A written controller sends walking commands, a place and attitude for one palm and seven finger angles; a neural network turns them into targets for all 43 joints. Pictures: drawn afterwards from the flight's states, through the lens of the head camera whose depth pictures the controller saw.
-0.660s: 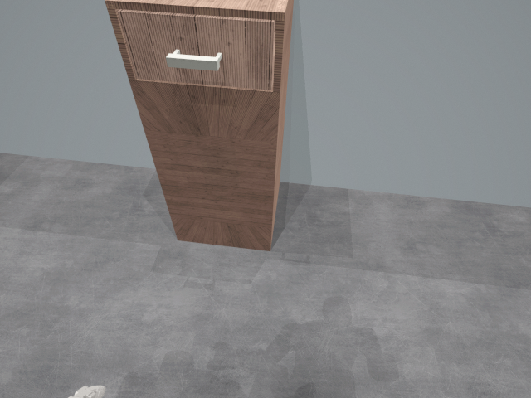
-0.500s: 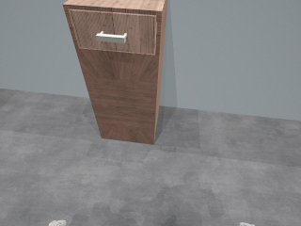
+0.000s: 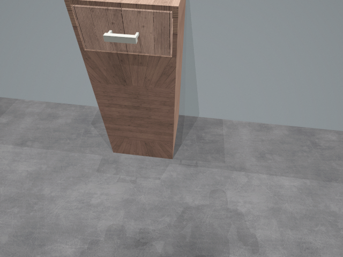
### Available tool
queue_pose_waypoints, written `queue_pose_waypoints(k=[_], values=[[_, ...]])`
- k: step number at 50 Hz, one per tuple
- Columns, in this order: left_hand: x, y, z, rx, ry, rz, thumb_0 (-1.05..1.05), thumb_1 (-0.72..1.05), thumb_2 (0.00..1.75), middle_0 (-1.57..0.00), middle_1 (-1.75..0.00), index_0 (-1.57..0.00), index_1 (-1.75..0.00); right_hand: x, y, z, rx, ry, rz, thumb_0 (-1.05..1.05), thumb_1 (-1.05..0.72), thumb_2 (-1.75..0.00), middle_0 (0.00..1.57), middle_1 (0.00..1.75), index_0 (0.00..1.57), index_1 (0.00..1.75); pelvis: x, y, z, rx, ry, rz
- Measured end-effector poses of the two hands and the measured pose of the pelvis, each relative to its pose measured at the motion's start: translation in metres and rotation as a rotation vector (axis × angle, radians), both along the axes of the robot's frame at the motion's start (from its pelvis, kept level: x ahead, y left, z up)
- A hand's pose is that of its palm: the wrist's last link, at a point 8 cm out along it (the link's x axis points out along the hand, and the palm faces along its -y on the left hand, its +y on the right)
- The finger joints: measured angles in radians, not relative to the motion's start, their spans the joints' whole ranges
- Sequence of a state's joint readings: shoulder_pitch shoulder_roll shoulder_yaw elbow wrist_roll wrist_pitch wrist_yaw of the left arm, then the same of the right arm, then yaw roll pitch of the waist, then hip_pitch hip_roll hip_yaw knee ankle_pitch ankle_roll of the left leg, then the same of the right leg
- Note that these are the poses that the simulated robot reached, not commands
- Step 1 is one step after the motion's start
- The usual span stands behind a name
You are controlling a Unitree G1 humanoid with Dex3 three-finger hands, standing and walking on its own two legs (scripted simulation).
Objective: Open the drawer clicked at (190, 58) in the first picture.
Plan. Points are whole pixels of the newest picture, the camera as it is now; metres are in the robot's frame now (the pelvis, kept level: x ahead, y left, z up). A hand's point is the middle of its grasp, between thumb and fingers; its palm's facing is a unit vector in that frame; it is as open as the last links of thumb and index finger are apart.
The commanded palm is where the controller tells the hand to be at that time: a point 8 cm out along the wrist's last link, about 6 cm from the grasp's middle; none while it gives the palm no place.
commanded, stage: stand and wait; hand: left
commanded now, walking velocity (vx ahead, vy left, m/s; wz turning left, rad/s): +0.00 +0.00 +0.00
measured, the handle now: (122, 35) +0.87 +0.25 +0.11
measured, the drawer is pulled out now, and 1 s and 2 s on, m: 0.00 0.00 0.00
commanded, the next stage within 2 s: look at it before walking up in 0.16 s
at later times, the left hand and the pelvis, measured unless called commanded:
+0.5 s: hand out of the picture +0.08 +0.24 -0.15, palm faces -0.04 -0.94 -0.34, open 7.4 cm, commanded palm none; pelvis +0.00 -0.01 +0.00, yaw +0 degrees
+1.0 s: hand out of the picture +0.08 +0.23 -0.16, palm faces -0.03 -0.94 -0.33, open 7.4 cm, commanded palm none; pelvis +0.01 -0.01 +0.00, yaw -1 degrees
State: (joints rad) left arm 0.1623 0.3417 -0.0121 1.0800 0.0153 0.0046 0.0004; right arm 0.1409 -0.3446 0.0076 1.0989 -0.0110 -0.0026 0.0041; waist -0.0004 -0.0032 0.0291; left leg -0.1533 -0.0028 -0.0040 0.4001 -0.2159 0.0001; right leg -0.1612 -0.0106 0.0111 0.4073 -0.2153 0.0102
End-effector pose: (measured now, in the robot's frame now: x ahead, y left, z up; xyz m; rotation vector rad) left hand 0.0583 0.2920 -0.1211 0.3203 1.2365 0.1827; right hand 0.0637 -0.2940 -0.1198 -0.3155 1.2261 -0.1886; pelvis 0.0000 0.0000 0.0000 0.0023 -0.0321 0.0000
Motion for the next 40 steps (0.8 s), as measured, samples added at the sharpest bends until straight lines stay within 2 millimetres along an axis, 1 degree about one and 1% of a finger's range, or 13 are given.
queue_pose_waypoints(k=[7,20,40], values=[[0.005,-0.003,0.002,0.002,-0.01,-0.006,0.0,0.9,0.89,-0.2,-0.3,-0.2,-0.3,-0.005,0.0,-0.002,0.011,0.01,-0.009,0.01,-0.9,-0.9,0.2,0.3,0.2,0.3,0.0,-0.002,0.001,0.001,0.001,-0.003],[0.017,-0.009,0.005,-0.001,-0.04,-0.018,0.0,0.9,0.89,-0.2,-0.3,-0.2,-0.3,0.002,-0.001,-0.001,0.018,-0.015,-0.008,0.01,-0.9,-0.9,0.2,0.3,0.2,0.3,0.001,-0.005,0.001,0.002,0.001,-0.007],[0.014,-0.01,0.003,0.002,-0.01,-0.008,0.0,0.9,0.89,-0.2,-0.3,-0.2,-0.3,0.009,-0.007,0.0,0.008,-0.004,-0.005,0.01,-0.9,-0.9,0.2,0.3,0.2,0.3,0.007,-0.009,0.002,0.001,0.005,-0.008]])
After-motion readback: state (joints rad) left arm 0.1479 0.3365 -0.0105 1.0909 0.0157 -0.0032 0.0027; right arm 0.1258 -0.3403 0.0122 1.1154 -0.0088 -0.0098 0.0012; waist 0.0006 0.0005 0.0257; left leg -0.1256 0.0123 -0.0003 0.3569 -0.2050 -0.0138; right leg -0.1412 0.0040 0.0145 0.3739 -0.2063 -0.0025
